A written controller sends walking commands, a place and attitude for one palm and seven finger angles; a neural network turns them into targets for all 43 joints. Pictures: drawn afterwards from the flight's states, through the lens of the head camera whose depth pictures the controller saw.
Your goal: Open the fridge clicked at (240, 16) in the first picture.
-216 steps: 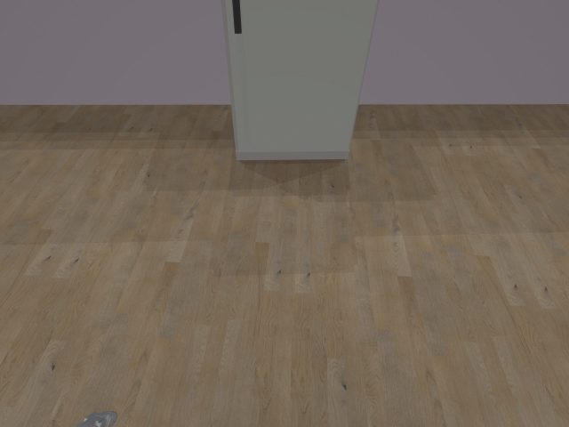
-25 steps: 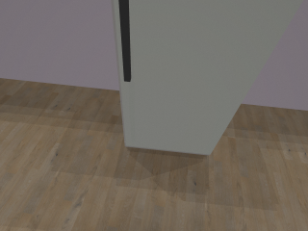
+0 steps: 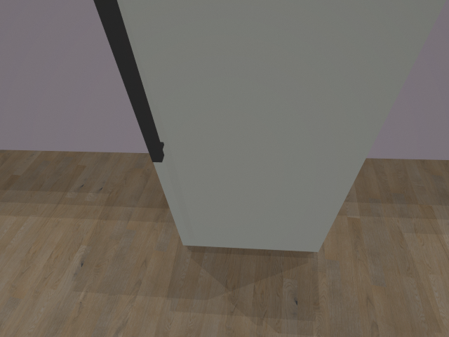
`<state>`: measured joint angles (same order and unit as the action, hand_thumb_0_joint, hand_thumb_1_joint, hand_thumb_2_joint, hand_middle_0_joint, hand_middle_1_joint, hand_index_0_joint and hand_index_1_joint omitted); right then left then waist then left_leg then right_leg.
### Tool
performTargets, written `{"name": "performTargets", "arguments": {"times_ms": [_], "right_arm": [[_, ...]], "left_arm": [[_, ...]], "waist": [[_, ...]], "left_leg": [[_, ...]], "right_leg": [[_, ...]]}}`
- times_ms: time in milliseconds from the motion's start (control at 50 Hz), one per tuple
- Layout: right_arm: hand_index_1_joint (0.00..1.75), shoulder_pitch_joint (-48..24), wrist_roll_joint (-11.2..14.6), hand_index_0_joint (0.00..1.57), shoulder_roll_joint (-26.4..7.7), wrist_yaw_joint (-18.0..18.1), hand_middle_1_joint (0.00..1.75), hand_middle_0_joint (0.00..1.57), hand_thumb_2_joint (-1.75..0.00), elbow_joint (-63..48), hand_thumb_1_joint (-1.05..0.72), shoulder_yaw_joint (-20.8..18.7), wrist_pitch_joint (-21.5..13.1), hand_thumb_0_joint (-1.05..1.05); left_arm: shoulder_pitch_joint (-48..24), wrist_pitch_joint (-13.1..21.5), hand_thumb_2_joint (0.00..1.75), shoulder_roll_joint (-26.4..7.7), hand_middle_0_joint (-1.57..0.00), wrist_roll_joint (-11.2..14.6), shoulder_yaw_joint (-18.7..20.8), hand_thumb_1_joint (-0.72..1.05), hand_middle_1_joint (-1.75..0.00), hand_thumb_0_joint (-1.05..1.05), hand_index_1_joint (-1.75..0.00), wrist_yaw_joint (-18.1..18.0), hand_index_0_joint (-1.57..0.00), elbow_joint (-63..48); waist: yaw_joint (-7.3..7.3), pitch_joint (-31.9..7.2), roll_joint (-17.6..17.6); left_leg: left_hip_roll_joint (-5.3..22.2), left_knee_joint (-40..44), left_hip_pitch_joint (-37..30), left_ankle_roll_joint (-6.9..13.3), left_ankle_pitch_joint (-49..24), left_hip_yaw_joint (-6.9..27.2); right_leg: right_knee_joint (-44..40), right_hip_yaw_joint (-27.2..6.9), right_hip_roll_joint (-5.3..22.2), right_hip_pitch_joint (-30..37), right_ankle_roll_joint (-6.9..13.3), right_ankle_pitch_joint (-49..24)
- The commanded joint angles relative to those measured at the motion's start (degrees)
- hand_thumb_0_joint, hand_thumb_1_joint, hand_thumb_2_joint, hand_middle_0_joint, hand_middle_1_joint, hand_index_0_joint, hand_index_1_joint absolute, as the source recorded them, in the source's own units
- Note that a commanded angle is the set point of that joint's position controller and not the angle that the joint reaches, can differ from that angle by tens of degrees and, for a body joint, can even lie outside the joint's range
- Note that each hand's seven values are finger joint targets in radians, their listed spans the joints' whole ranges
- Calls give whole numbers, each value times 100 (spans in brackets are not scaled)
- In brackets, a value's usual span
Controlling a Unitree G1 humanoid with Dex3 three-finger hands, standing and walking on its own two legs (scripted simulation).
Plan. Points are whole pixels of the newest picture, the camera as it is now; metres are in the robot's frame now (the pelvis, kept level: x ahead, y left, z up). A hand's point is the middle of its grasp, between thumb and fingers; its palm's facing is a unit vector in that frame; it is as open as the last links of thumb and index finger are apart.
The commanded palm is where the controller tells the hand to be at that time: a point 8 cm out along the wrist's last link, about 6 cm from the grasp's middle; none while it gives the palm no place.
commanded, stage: take the last steps up to it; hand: left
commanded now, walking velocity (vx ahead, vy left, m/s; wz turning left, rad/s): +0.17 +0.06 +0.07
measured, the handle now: (134, 72) +0.57 +0.20 +0.19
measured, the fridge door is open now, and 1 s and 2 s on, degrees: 0 0 0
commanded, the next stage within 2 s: come to a stop and stand still in 0.06 s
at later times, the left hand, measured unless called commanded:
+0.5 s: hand out of the picture +0.04 +0.20 -0.18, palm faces +0.07 -0.99 -0.15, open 7.4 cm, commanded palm none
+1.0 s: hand out of the picture +0.04 +0.17 -0.15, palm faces +0.04 -0.98 -0.22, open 7.3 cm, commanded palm none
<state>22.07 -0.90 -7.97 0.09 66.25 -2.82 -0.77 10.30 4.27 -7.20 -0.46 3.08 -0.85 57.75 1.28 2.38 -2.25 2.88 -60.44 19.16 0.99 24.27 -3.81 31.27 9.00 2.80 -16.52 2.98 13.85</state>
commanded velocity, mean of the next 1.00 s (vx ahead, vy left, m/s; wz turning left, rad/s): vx -0.01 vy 0.01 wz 0.01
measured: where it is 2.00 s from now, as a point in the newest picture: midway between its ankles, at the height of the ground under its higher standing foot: outside the picture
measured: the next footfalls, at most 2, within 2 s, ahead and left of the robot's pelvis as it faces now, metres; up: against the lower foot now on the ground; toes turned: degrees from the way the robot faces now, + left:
left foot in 0.32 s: +0.19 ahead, +0.14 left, +0.00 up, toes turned +6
right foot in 0.72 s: +0.05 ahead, -0.12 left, +0.00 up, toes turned -5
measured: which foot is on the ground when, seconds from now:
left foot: up 0.00-0.30, down 0.32-0.74, up 0.76-1.00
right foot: down 0.00-0.40, up 0.42-0.70, down 0.72-1.00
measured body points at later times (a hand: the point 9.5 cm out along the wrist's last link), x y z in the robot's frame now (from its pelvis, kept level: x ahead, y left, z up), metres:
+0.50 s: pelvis +0.07 +0.04 +0.00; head +0.10 +0.06 +0.45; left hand +0.04 +0.25 -0.17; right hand +0.18 -0.17 -0.14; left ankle +0.15 +0.14 -0.73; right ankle +0.02 -0.09 -0.71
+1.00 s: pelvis +0.03 -0.01 +0.01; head +0.04 -0.02 +0.46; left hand +0.04 +0.22 -0.14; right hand +0.00 -0.24 -0.15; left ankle +0.02 +0.13 -0.70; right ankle +0.01 -0.11 -0.73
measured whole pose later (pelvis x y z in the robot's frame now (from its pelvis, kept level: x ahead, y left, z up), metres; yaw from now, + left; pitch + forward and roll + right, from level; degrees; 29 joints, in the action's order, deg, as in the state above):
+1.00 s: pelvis +0.03 -0.01 +0.01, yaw -1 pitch +0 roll +1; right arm 18.9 -0.9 -11.4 0.1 63.2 -3.1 2.5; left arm 17.0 0.3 -7.6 -1.3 1.2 -1.4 61.1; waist -0.4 0.6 -1.2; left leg 2.2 -39.8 18.0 -2.6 20.6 -3.3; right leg 22.9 4.2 2.5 -10.0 0.8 13.4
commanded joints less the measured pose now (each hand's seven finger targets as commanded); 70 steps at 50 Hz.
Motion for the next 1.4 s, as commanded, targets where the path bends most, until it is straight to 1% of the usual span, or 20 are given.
{"name": "performTargets", "arguments": {"times_ms": [0,220,260,320,380,480,600,660,680,700,740,820,900,980,1020,1060,1100,1160,1280,1380], "right_arm": [[30,76,-54,20,-50,3,30,20,-90,-401,-90,-28,-71,0],[30,-900,27,20,-195,11,30,20,-90,-745,-90,101,-20,0],[30,-666,29,20,-325,46,30,20,-90,-639,-90,94,-32,0],[30,-465,37,20,-1020,165,30,20,-90,-603,-90,4,-60,0],[30,-845,33,20,-917,270,30,20,-90,-670,-90,-5,19,0],[30,-997,9,20,-1109,347,30,20,-90,-837,-90,-171,101,0],[30,-1140,-74,20,-1092,215,30,20,-90,-922,-90,-247,160,0],[30,-1359,-69,20,-928,140,30,20,-90,-918,-90,-230,215,0],[30,-1255,-18,20,-674,104,30,20,-90,-929,-90,-178,256,0],[30,-1294,43,20,-279,64,30,20,-90,-1022,-90,-85,325,0],[30,-1359,-47,20,-596,-20,30,20,-90,-1088,-90,-170,375,0],[30,-514,-45,20,-438,-65,30,20,-90,-673,-90,-90,241,0],[30,-733,-23,20,-514,-4,30,20,-90,-800,-90,-39,146,0],[30,-648,28,20,-447,85,30,20,-90,-774,-90,27,108,0],[30,-192,47,20,-423,129,30,20,-90,-532,-90,76,40,0],[30,-20,25,20,-781,179,30,20,-90,-433,-90,29,-58,0],[30,-130,-25,20,-570,58,30,20,-90,-997,-90,132,-16,0],[30,48,-52,20,-564,40,30,20,-90,-882,-90,207,-156,0],[30,-214,-4,20,-752,172,30,20,-90,-1048,-90,220,-146,0],[30,-290,-11,20,-824,166,30,20,-90,-984,-90,232,-140,0]], "left_arm": [[899,34,90,-532,-20,-76,48,90,-30,0,-30,-46,-20,109],[982,-127,90,-838,-20,-80,-31,90,-30,0,-30,-104,-20,323],[921,-219,90,-798,-20,-57,-63,90,-30,0,-30,-141,-20,402],[1474,-374,90,-398,-20,11,-162,90,-30,0,-30,-223,-20,486],[1461,-541,90,-501,-20,-31,-140,90,-30,0,-30,-178,-20,541],[1285,-669,90,-612,-20,-91,14,90,-30,0,-30,-97,-20,291],[1133,-675,90,-359,-20,-84,21,90,-30,0,-30,-50,-20,100],[1837,-574,90,-364,-20,-87,9,90,-30,0,-30,-50,-20,385],[1982,-547,90,-606,-20,-130,22,90,-30,0,-30,-69,-20,442],[1723,-505,90,-1012,-20,-174,46,90,-30,0,-30,-99,-20,354],[495,-488,90,-1285,-20,-135,48,90,-30,0,-30,-153,-20,-123],[383,-329,90,-1051,-20,-92,16,90,-30,0,-30,-89,-20,-87],[1070,-286,90,-1087,-20,-88,48,90,-30,0,-30,-101,-20,125],[1088,-314,90,-1092,-20,-84,79,90,-30,0,-30,-142,-20,278],[840,-337,90,-979,-20,-9,47,90,-30,0,-30,-149,-20,312],[920,-370,90,-636,-20,15,-32,90,-30,0,-30,-126,-20,299],[1023,-106,90,-1037,-20,-94,-2,90,-30,0,-30,-339,-20,183],[859,-231,90,-792,-20,-82,-153,90,-30,0,-30,-214,-20,199],[925,-338,90,-602,-20,-74,-268,90,-30,0,-30,-132,-20,326],[909,-394,90,-696,-20,-74,-257,90,-30,0,-30,-116,-20,309]], "waist": [[-69,116,706],[-225,-49,1018],[-59,-144,886],[-141,-533,-545],[-145,-86,-1128],[-97,-678,-529],[-54,-804,-736],[-417,-502,-602],[-431,-405,162],[-337,63,1561],[-157,705,1503],[22,696,852],[-381,276,889],[-392,-115,1178],[-173,-334,980],[-234,-687,23],[-82,-556,429],[-96,-252,-1375],[-190,146,137],[-218,366,55]], "left_leg": [[403,-321,1104,-159,-802,249],[90,2518,-33,-341,-1284,-83],[116,3403,-834,-324,-2379,-45],[1461,3604,-1517,375,-5287,924],[1558,4378,-957,599,-4350,1243],[1811,4166,-1242,1058,-4176,1207],[1503,4607,-634,770,-1265,1084],[929,4505,410,256,370,724],[461,3955,778,-45,665,379],[-52,2821,1018,-350,412,-50],[107,1416,532,-267,-31,299],[10,1307,525,-257,-816,111],[21,1792,787,-369,-467,97],[-18,2934,96,-363,-295,75],[-17,3972,-946,-295,-1435,103],[720,3800,-1678,12,-3255,689],[271,2667,-431,-105,-796,188],[485,3564,-439,50,-2559,741],[496,3850,-370,245,-2392,753],[440,4201,-331,216,-1699,753]], "right_leg": [[-1915,-1142,1480,569,431,-1700],[-1252,-581,1152,781,391,-3302],[-785,-483,920,547,134,-2662],[-316,-315,251,281,-432,563],[604,-387,154,93,-501,1430],[2333,-862,118,-605,-475,1681],[1291,-604,1,-24,-432,1495],[-559,-300,-155,1287,-332,497],[-1422,-767,212,1463,-254,919],[-2501,-2380,1347,552,134,2898],[-3189,-2826,1909,-1320,450,3755],[-2300,-1557,1135,-376,198,1218],[-1807,-1633,1435,962,419,-507],[-1183,-1594,1443,1318,533,-2315],[-795,-1292,1053,918,213,-2077],[-442,-834,453,478,-190,-1022],[-932,-1564,1084,606,111,-1390],[-2,-674,297,325,-44,46],[-137,-657,169,344,-150,65],[-222,-744,222,252,-198,129]]}}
